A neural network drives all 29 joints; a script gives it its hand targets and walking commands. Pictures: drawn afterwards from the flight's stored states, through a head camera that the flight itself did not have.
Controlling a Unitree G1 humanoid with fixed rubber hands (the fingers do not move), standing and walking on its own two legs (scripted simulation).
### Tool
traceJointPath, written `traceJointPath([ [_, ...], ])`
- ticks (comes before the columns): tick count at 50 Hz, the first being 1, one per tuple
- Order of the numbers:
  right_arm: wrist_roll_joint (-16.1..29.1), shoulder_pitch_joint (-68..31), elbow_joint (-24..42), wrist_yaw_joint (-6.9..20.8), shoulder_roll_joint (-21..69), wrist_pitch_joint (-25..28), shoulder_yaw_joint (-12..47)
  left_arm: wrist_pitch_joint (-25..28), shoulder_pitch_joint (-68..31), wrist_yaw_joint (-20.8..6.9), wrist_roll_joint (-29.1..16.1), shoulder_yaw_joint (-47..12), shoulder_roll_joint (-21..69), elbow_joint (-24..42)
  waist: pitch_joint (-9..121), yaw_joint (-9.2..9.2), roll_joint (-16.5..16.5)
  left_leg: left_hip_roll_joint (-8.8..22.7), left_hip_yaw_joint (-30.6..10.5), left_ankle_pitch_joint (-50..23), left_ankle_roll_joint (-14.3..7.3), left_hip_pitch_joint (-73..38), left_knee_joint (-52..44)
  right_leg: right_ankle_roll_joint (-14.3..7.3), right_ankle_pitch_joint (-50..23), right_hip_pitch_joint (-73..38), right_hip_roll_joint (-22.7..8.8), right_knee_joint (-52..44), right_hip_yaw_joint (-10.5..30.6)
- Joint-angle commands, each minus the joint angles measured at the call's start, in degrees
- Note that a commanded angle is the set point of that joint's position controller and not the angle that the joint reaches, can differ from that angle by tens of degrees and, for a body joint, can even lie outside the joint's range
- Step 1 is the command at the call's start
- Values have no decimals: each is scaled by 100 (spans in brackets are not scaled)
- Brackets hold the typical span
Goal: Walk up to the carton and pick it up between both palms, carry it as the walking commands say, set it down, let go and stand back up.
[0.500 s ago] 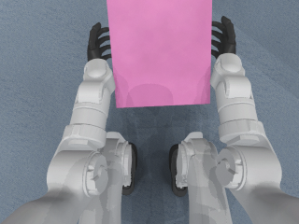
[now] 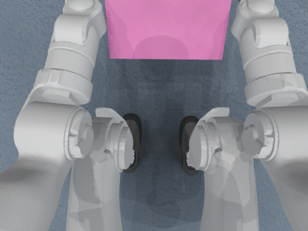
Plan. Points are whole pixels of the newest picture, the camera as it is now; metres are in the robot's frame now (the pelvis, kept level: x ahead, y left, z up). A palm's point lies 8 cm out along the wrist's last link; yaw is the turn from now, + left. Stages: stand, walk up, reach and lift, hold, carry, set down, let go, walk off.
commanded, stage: set down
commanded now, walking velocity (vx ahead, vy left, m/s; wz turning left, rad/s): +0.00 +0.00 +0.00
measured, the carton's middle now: out of the picture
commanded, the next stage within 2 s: none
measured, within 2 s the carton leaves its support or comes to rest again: rests again in 0.66 s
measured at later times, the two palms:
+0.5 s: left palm out of the picture +0.58 +0.14 -0.18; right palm out of the picture +0.58 -0.17 -0.18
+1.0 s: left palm out of the picture +0.56 +0.15 -0.19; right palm out of the picture +0.56 -0.17 -0.19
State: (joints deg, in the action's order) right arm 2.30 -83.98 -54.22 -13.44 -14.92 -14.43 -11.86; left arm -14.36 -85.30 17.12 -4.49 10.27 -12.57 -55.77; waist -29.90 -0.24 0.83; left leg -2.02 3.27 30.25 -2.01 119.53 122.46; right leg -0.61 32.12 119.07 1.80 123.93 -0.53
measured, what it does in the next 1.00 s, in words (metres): stands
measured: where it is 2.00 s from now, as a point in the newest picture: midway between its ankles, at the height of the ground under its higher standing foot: (160, 153)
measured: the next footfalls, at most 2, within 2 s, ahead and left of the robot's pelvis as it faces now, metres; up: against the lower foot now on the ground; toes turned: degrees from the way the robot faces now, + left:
none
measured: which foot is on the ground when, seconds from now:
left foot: down 0.00-1.00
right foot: down 0.00-1.00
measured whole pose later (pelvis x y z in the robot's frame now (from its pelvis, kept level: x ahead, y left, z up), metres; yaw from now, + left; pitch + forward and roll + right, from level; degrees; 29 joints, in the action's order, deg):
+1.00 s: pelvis +0.03 +0.00 -0.03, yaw -1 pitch +38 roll +0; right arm 4.0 -79.0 -60.0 -5.0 -15.3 -10.2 -12.1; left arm -9.4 -80.1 6.6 -3.9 12.6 -13.9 -61.8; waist -15.9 0.1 0.3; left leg -2.1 2.8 33.2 -1.7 132.7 128.3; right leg -0.7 34.8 132.0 2.4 129.3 -1.2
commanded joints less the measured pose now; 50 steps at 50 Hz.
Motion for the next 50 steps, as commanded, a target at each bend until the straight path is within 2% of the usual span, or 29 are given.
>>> traceJointPath([
  [1, 708, -4129, 1443, 2073, 5739, 445, 2089, 463, -3727, -2405, -605, -1663, 5275, 1196, 10686, -36, -383, -573, 15, -1663, 45, -3538, -633, 134, -1899, -3777, 554, -943, -156],
  [2, 721, -3881, 1192, 2100, 5897, 381, 2176, 431, -3492, -2440, -602, -1633, 5344, 969, 10353, 32, -609, -570, 108, -1538, 45, -3212, -596, 155, -1814, -3843, 543, -960, -146],
  [4, 652, -4069, 928, 2191, 5680, 371, 1819, 404, -3675, -2511, -425, -1411, 5206, 822, 9363, 60, -303, -501, 33, -1019, 27, -2881, -653, 87, -1150, -3013, 566, -906, -177],
  [7, 841, -4302, 1527, 2190, 5589, 447, 2067, 457, -3707, -2524, -634, -1585, 5234, 999, 10224, -13, -271, -467, 53, -1582, 42, -3310, -407, 76, -1732, -3474, 556, -677, -228],
  [10, 903, -4008, 1032, 2208, 5913, 329, 2201, 405, -3405, -2588, -616, -1563, 5362, 890, 9758, 194, -387, -484, 137, -1637, 44, -2932, -345, 84, -1813, -3505, 541, -691, -172],
  [11, 763, -3868, 1022, 2250, 5850, 301, 2057, 388, -3641, -2638, -644, -1512, 5373, 954, 9505, 54, -360, -503, 111, -1606, 45, -2902, -370, 75, -1723, -3287, 595, -798, -128],
  [13, 740, -3588, 856, 2319, 6075, 300, 1970, 322, -3177, -2678, -507, -1429, 5493, 616, 9285, 90, -410, -480, 0, -1736, 41, -2978, -418, 95, -1732, -2963, 588, -664, -266],
  [14, 840, -3773, 977, 2341, 6058, 285, 1971, 360, -3303, -2692, -633, -1535, 5526, 892, 9626, 35, -201, -442, 30, -1739, 23, -3010, -255, 37, -1772, -3108, 595, -613, -153],
  [15, 901, -3601, 825, 2374, 6068, 280, 2052, 347, -3216, -2679, -522, -1533, 5571, 787, 9572, 241, -170, -472, 36, -1794, 95, -3132, -325, 57, -1830, -3001, 569, -509, -244],
  [17, 788, -3599, 1057, 2381, 6101, 292, 2178, 332, -3019, -2724, -652, -1523, 5813, 697, 9660, 41, -533, -525, -19, -2034, 49, -3017, -245, 79, -2084, -3200, 564, -468, -297],
  [21, 764, -3322, 945, 2496, 6228, 292, 1930, 318, -2895, -2807, -643, -1665, 5968, 572, 9393, 34, -99, -518, 42, -2126, 86, -2826, -233, 20, -2140, -2713, 616, -477, -205],
  [23, 633, -3051, 764, 2552, 6226, 259, 1892, 325, -2860, -2843, -616, -1683, 6002, 608, 9354, -108, -121, -507, 34, -2137, 131, -2840, -171, -11, -2235, -2823, 624, -488, -219],
  [25, 765, -3360, 1012, 2600, 6171, 289, 1947, 293, -2673, -2844, -466, -1391, 5868, 312, 8994, 207, -139, -520, 4, -2023, 66, -2797, -210, 32, -1976, -2411, 622, -526, -160],
  [28, 596, -2999, 705, 2637, 6135, 255, 1839, 352, -2693, -2858, -392, -1348, 5731, 374, 8566, 179, -349, -510, -29, -1861, 80, -2309, -191, 29, -1845, -2253, 595, -471, -151],
  [29, 461, -2766, 439, 2652, 6232, 207, 1640, 359, -2838, -2858, -385, -1344, 5681, 379, 8260, 21, -381, -499, -60, -1746, 66, -2185, -241, 11, -1784, -2021, 635, -516, -146],
  [31, 512, -2952, 666, 2619, 6048, 317, 1668, 411, -2614, -2807, -465, -1355, 5748, 275, 8219, -80, -384, -514, -119, -1854, 42, -2249, -194, 32, -1768, -1780, 587, -441, -185],
  [33, 557, -2868, 722, 2596, 5911, 446, 1649, 551, -2840, -2673, -543, -1455, 5590, 633, 8184, 56, -295, -566, -157, -2245, 104, -2523, -153, 4, -1940, -1512, 610, -379, -187],
  [34, 463, -3072, 919, 2576, 5716, 516, 1618, 507, -2596, -2672, -436, -1312, 5766, 368, 7817, -110, -197, -546, -179, -2394, 117, -2538, -200, 17, -2032, -1340, 594, -531, -191],
  [35, 661, -3165, 1005, 2524, 5741, 616, 1694, 610, -2650, -2594, -419, -1389, 5511, 666, 8230, 157, -84, -581, -125, -2595, 125, -2606, -155, 39, -2325, -1472, 613, -426, -181],
  [36, 660, -2979, 987, 2452, 5762, 646, 1834, 669, -2599, -2604, -550, -1498, 5627, 741, 8494, 92, -274, -605, -130, -2612, 153, -2554, -62, 23, -2431, -1882, 596, -400, -133],
  [40, 540, -3056, 633, 2339, 5581, 610, 1741, 647, -2394, -2568, -359, -1335, 5345, 302, 7744, 31, -480, -562, -115, -2000, 128, -2000, -211, 132, -2038, -1916, 571, -532, -108],
  [42, 591, -2890, 616, 2336, 5553, 679, 1663, 682, -2519, -2535, -388, -1442, 5410, 592, 7835, 48, -210, -551, -125, -2064, 193, -2093, -229, 29, -2061, -1828, 611, -501, -48],
  [43, 532, -2924, 608, 2340, 5367, 679, 1597, 643, -2296, -2536, -243, -1350, 5269, 269, 7465, -43, -290, -550, -171, -1974, 160, -2069, -269, 125, -1855, -1417, 590, -458, -215],
  [44, 529, -2748, 567, 2304, 5282, 672, 1549, 730, -2692, -2500, -404, -1484, 5130, 687, 7780, -113, -136, -548, -132, -1955, 195, -2261, -213, 61, -1856, -1668, 574, -497, -98],
  [46, 585, -3055, 578, 2290, 5308, 689, 1673, 738, -2630, -2498, -377, -1307, 5108, 507, 7717, 48, -337, -533, -179, -1756, 130, -2088, -239, 99, -1750, -1862, 547, -440, -76],
  [47, 616, -3043, 592, 2327, 5370, 709, 1629, 719, -2628, -2487, -329, -1352, 5217, 483, 7575, 136, -108, -562, -144, -1853, 165, -2150, -285, 74, -1761, -1663, 583, -482, -62],
  [48, 513, -3018, 403, 2287, 5183, 674, 1613, 734, -2919, -2514, -438, -1354, 5038, 656, 7539, -52, -375, -541, -168, -1750, 172, -2027, -189, 56, -1759, -1889, 532, -504, -13],
  [49, 587, -3181, 507, 2264, 5191, 747, 1568, 653, -2356, -2523, -163, -1188, 5276, 136, 7206, 187, -71, -509, -53, -1748, 183, -1903, -215, 59, -1722, -1769, 567, -584, 13],
  [50, 448, -2992, 508, 2292, 5209, 705, 1531, 692, -2468, -2555, -193, -1265, 5149, 330, 7012, 82, -173, -565, -164, -1862, 127, -1771, -305, 89, -1850, -1564, 582, -533, -34],
])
